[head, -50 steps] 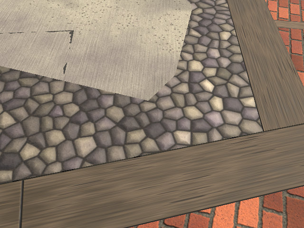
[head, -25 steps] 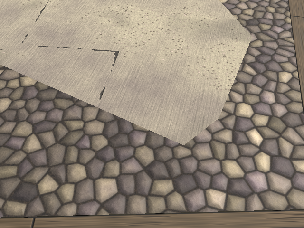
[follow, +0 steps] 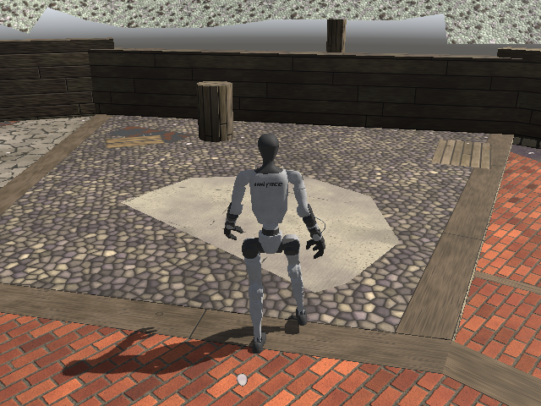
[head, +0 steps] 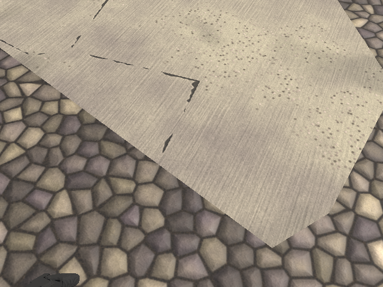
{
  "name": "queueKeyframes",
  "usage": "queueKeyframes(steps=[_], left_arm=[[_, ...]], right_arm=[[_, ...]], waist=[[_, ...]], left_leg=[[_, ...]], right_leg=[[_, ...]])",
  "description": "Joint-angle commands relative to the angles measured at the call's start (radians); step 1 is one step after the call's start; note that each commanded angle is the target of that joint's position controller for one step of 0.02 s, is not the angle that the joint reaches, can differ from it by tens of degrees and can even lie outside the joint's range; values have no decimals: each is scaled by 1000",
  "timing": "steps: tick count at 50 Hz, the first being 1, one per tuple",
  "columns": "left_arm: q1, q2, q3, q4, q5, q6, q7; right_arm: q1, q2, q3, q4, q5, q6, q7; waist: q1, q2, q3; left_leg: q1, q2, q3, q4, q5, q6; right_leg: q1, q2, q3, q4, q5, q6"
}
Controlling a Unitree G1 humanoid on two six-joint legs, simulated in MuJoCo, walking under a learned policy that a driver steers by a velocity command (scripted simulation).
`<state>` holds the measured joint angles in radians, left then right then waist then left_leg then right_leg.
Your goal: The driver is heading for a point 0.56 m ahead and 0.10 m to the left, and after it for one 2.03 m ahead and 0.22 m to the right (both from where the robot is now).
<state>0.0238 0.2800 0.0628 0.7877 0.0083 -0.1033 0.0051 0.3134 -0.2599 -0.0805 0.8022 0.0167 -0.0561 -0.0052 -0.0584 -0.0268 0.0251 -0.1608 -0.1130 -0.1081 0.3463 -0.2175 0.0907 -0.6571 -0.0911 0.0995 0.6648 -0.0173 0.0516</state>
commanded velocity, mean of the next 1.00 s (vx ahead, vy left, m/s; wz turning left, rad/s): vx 0.40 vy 0.00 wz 0.36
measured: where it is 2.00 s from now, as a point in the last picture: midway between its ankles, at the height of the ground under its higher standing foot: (150, 266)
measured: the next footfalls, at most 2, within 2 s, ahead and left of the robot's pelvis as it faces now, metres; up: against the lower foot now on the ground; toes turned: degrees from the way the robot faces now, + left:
right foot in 0.16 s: +0.27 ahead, -0.15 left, +0.00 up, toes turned +9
left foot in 0.66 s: +0.47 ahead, +0.20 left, +0.00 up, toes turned +27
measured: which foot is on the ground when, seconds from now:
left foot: down 0.00-0.16, up 0.18-0.64, down 0.66-1.00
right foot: up 0.00-0.14, down 0.16-0.68, up 0.70-1.00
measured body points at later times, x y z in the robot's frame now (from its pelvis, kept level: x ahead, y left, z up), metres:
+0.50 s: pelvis +0.27 -0.03 +0.00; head +0.30 -0.02 +0.45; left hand +0.21 +0.26 -0.13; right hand +0.54 -0.22 -0.09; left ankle +0.36 +0.17 -0.68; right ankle +0.23 -0.15 -0.75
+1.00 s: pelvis +0.46 +0.10 +0.00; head +0.49 +0.12 +0.45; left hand +0.47 +0.40 -0.13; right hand +0.68 -0.10 -0.11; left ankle +0.44 +0.18 -0.75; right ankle +0.60 -0.02 -0.69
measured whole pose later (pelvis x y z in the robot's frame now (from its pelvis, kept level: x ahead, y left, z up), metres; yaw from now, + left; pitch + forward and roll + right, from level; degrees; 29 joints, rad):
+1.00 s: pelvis +0.46 +0.10 +0.00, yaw +19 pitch +1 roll +1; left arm 0.18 0.29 0.06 0.82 -0.01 0.00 0.01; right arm 0.17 -0.24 -0.06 0.76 -0.03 -0.04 -0.01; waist 0.00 -0.05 0.05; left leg -0.19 -0.03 0.16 0.34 -0.18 0.07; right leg -0.60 -0.10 0.03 0.88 -0.19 0.07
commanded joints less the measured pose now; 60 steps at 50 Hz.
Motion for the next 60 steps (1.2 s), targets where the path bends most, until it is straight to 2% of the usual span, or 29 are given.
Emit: queueKeyframes(steps=[1, 5, 7, 8, 9, 10, 11, 12, 13, 14, 17, 24, 28, 31, 32, 33, 34, 35, 36, 37, 38, 39, 41, 44, 50, 55, 58, 59, 60], left_arm=[[-94, 59, 8, -88, -13, -14, -8], [-70, 114, 25, -102, -19, -35, -23], [96, 156, 47, -65, -6, -48, -18], [259, 215, 63, -49, 8, -49, -10], [347, 292, 82, -11, 15, -33, -13], [324, 192, 62, -29, -10, -27, -16], [278, 125, 44, -46, -13, -19, -11], [225, 111, 35, -53, -2, -11, -10], [191, 91, 28, -47, 3, -5, -10], [176, 77, 22, -44, 10, -5, -8], [183, 94, 30, -23, -3, -16, -9], [214, 156, 48, 4, -7, -3, 0], [270, 191, 57, 26, -24, 18, 1], [267, 235, 70, 25, -38, 37, 8], [268, 239, 69, 28, -43, 45, 11], [273, 213, 56, 32, -42, 46, 13], [301, 121, 21, 6, 7, 35, 7], [397, 64, -11, -9, -1, 13, -9], [329, 176, 17, 20, -39, 4, -16], [258, 173, 16, -4, -66, 8, -19], [236, 149, 12, 5, -52, 15, -12], [231, 149, 17, 15, -37, 29, -4], [300, 124, 19, 48, -35, 69, 6], [307, 92, 19, 46, -22, 92, 21], [164, 79, 16, -31, -19, 102, -1], [113, 86, 27, -93, -18, 120, -27], [162, 85, 36, -101, -22, 117, -41], [217, 132, 54, -93, -15, 112, -33], [283, 266, 91, -99, -5, 108, -10]], right_arm=[[22, -168, -43, -54, 7, -7, -8], [34, -159, -41, -60, 4, 5, -16], [8, -117, -25, -83, -1, 6, -16], [8, -63, -4, -108, -15, 2, -13], [166, -13, 12, -136, 17, -10, -10], [154, -128, -5, -109, 30, -10, -14], [38, -184, -20, -123, 21, -3, -13], [-19, -174, -22, -136, 9, 3, -15], [-51, -160, -24, -150, -1, 4, -12], [-45, -140, -25, -156, 5, 9, -5], [-51, -88, -15, -180, 13, 25, 2], [-206, -60, 3, -233, 7, 18, 31], [-308, -59, 6, -277, 11, 18, 54], [-265, -106, -17, -289, 4, 24, 62], [-166, -134, -35, -267, -4, 25, 60], [-8, -176, -61, -224, -8, 24, 47], [102, -252, -74, -199, -19, 28, 21], [34, -304, -60, -235, -34, 21, 19], [56, -222, -39, -234, -38, 19, 27], [16, -188, -27, -214, -37, 12, 31], [-34, -159, -19, -194, -23, 3, 34], [-83, -130, -12, -188, -21, -2, 32], [-147, -113, -6, -176, -38, -13, 31], [-202, -108, -5, -150, -53, -30, 15], [-189, -142, -19, -103, -40, 10, -27], [-171, -167, -33, -81, -16, 50, -32], [-187, -175, -38, -75, 9, 64, -41], [-141, -159, -36, -58, 6, 62, -41], [-146, -127, -26, -90, -32, 51, -37]], waist=[[-12, 114, -28], [18, 150, -42], [106, 151, -128], [171, 43, -265], [98, -318, -380], [124, -214, -320], [155, -111, -190], [137, -43, -116], [117, -43, -60], [92, -64, -39], [75, -74, -22], [117, -36, 8], [146, -36, 47], [89, -76, 0], [25, -72, -52], [-63, -37, -132], [-69, 151, -253], [23, 320, -436], [-54, 131, -487], [-40, 128, -346], [1, 54, -229], [31, 64, -176], [90, 92, -143], [119, 102, -121], [61, 111, -84], [42, 123, -63], [81, 119, -84], [98, 58, -121], [97, -166, -181]], left_leg=[[-106, 206, -166, -80, 154, 126], [14, 251, -289, 47, 127, 105], [-29, 186, -264, 216, 194, 58], [-162, 118, -169, 498, 60, 16], [-520, -2, -51, 816, -389, -48], [-648, 88, -79, 949, -366, -60], [-678, 123, -61, 979, -268, -65], [-641, 158, -29, 960, -194, -69], [-617, 184, -28, 912, -146, -70], [-570, 210, -25, 880, -120, -67], [-561, 236, 4, 804, -80, -77], [-543, 227, 72, 463, 222, -83], [-523, 201, 132, 331, 192, -53], [-392, 123, 202, 291, 41, 4], [-241, 78, 215, 242, 38, 32], [20, 53, 196, 153, 189, 65], [364, 266, -78, 207, 510, 125], [565, 560, -582, 98, 661, 337], [505, 541, -477, 92, 755, 314], [401, 501, -286, 109, 816, 281], [246, 435, -173, 80, 746, 220], [139, 401, -112, 43, 672, 187], [-44, 373, -9, -37, 665, 172], [-102, 365, 97, -87, 674, 169], [4, 377, 185, -98, 515, 146], [100, 439, 170, -3, 482, 128], [107, 416, 208, 149, 532, 56], [61, 350, 255, 284, 496, -8], [-168, 238, 315, 565, 195, -100]], right_leg=[[170, 78, -54, -119, 117, 0], [217, 87, -28, -193, -26, -39], [468, 56, -25, -227, -37, -95], [730, -118, 139, -206, -77, -158], [1034, -344, 624, -301, -267, -335], [1004, -347, 697, -346, -500, -322], [881, -296, 522, -359, -491, -269], [748, -251, 387, -377, -366, -238], [649, -213, 297, -399, -263, -230], [583, -182, 216, -426, -198, -218], [536, -173, 87, -489, -84, -238], [584, -150, -164, -508, 87, -209], [676, -183, -223, -482, 133, -187], [742, -196, -278, -322, 541, -159], [718, -181, -290, -168, 695, -147], [607, -141, -309, 39, 665, -112], [310, -74, -302, 364, 53, -63], [34, 95, -172, 705, -650, -13], [38, 51, -7, 759, -605, -16], [-18, 17, -22, 736, -575, -20], [-12, -23, -33, 632, -518, -21], [24, -45, -30, 562, -474, -18], [167, -33, -39, 522, -393, 1], [193, -22, -31, 405, -278, 27], [143, -24, -79, 175, -134, 19], [120, 4, -130, 81, -277, -22], [249, 57, -182, -124, -179, -75], [384, 69, -141, -224, 37, -113], [600, -120, 134, -208, 540, -209]])
Velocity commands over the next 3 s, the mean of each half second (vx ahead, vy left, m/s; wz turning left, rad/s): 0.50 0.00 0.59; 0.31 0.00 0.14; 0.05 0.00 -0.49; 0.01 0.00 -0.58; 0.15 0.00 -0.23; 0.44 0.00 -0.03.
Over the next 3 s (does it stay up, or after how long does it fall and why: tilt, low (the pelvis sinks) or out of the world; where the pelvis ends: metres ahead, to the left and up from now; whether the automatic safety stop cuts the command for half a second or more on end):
stays up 0.79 0.00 -0.03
